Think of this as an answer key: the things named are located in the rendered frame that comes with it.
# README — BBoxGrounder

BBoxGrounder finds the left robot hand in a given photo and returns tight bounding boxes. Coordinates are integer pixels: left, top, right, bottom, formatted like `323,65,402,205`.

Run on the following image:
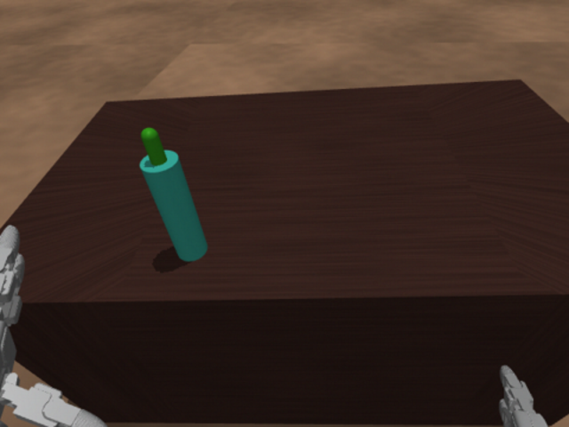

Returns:
0,225,108,427

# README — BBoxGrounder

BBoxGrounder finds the bottle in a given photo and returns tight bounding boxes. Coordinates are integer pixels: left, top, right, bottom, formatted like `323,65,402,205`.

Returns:
140,128,208,262

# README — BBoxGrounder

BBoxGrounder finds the right robot hand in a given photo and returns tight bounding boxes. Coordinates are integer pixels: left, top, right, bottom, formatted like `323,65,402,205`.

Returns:
499,366,548,427

